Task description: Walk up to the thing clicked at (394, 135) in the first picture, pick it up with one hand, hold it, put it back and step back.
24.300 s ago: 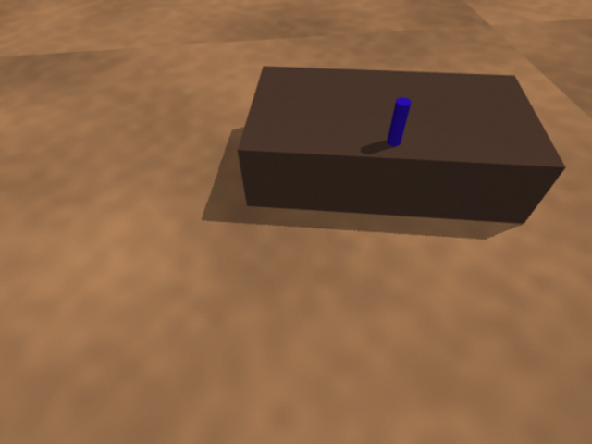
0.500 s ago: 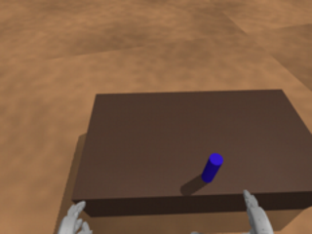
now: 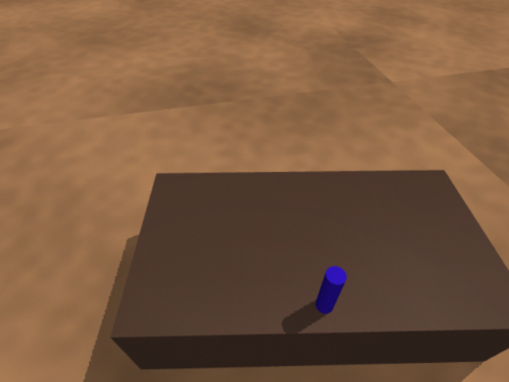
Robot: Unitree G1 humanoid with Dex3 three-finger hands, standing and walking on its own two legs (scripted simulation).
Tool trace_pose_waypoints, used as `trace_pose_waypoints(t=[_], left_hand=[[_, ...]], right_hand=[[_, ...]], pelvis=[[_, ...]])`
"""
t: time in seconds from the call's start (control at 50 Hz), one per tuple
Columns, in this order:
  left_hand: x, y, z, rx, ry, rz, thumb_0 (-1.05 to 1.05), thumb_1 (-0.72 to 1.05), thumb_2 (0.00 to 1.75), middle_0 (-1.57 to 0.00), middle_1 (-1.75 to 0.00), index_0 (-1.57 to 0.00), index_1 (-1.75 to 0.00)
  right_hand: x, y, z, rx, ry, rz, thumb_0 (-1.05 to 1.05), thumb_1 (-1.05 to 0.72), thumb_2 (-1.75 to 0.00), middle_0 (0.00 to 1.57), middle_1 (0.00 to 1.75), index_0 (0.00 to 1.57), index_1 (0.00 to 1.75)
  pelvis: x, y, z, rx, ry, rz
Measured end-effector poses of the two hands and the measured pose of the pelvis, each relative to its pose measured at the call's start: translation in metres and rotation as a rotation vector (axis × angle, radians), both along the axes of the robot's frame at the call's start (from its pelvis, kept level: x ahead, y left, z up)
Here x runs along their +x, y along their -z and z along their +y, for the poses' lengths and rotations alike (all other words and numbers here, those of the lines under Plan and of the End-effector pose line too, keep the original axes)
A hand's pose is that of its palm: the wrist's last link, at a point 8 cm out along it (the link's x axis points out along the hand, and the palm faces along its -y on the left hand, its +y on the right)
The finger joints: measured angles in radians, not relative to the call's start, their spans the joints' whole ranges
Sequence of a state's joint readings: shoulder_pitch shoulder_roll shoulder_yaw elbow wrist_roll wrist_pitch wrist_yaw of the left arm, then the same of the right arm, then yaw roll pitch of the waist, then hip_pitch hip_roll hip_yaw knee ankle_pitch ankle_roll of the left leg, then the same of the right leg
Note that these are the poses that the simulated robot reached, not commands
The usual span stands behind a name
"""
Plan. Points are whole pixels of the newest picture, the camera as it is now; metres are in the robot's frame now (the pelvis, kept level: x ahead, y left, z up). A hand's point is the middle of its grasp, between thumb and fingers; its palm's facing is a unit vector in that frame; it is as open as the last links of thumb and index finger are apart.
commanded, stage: home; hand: right
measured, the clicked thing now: (329, 291) +0.43 -0.20 -0.35
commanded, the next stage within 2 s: stand in 0.98 s
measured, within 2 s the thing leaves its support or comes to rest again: neither
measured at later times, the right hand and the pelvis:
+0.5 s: hand out of the picture +0.03 -0.24 -0.15, palm faces -0.04 +0.93 -0.36, open 17.3 cm; pelvis -0.01 +0.01 +0.01, yaw +0 degrees
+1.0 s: hand out of the picture +0.08 -0.23 -0.15, palm faces -0.05 +0.93 -0.36, open 17.4 cm; pelvis +0.01 +0.02 +0.01, yaw +0 degrees
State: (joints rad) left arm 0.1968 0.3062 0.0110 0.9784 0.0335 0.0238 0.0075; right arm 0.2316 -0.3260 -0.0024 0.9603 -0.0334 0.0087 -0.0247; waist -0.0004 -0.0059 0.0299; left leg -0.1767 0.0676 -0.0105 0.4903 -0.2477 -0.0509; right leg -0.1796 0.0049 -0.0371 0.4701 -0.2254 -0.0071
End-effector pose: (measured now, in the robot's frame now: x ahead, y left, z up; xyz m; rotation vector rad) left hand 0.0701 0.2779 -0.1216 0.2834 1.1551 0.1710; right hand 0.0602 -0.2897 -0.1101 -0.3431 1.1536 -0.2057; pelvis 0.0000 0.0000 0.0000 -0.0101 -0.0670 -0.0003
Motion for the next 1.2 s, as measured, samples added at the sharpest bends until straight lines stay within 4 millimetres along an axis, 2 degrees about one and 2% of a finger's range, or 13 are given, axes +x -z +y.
trace_pose_waypoints(t=[0.3, 0.5, 0.72, 1.0, 1.14, 1.2], left_hand=[[-0.032, 0.002, 0.011, 0.001, -0.033, 0.082, 0.01, 0.90, 0.90, -0.20, -0.30, -0.20, -0.30], [-0.043, 0.002, 0.023, 0.010, -0.044, 0.119, 0.01, 0.90, 0.90, -0.20, -0.30, -0.20, -0.30], [-0.039, 0.003, 0.030, 0.006, -0.047, 0.144, 0.01, 0.90, 0.90, -0.20, -0.30, -0.20, -0.30], [-0.006, -0.001, 0.034, 0.004, -0.038, 0.105, 0.01, 0.90, 0.90, -0.20, -0.30, -0.20, -0.30], [0.007, -0.004, 0.037, 0.008, -0.039, 0.084, 0.01, 0.90, 0.90, -0.20, -0.30, -0.20, -0.30], [0.009, -0.005, 0.038, 0.010, -0.040, 0.080, 0.01, 0.90, 0.90, -0.20, -0.30, -0.20, -0.30]], right_hand=[[-0.035, 0.002, -0.001, -0.004, 0.019, 0.097, 0.00, 0.52, -0.06, 0.06, 0.06, 0.06, 0.06], [-0.039, 0.003, 0.005, 0.001, 0.019, 0.119, 0.00, 0.52, -0.06, 0.06, 0.06, 0.06, 0.06], [-0.024, 0.003, 0.013, 0.006, 0.013, 0.125, 0.00, 0.52, -0.06, 0.06, 0.06, 0.06, 0.06], [0.017, -0.002, 0.020, 0.005, -0.001, 0.075, 0.00, 0.53, -0.05, 0.06, 0.05, 0.06, 0.05], [0.028, -0.004, 0.020, 0.002, -0.005, 0.061, 0.00, 0.53, -0.06, 0.06, 0.06, 0.07, 0.06], [0.031, -0.005, 0.020, 0.000, -0.007, 0.058, 0.00, 0.47, -0.12, 0.10, 0.12, 0.10, 0.12]], pelvis=[[-0.013, -0.004, 0.002, -0.003, 0.001, -0.014], [-0.014, -0.005, 0.009, 0.000, 0.001, -0.006], [-0.005, -0.006, 0.017, 0.001, -0.001, 0.010], [0.011, -0.009, 0.023, 0.003, -0.005, 0.014], [0.015, -0.009, 0.025, 0.004, -0.008, 0.013], [0.015, -0.010, 0.025, 0.005, -0.009, 0.013]])
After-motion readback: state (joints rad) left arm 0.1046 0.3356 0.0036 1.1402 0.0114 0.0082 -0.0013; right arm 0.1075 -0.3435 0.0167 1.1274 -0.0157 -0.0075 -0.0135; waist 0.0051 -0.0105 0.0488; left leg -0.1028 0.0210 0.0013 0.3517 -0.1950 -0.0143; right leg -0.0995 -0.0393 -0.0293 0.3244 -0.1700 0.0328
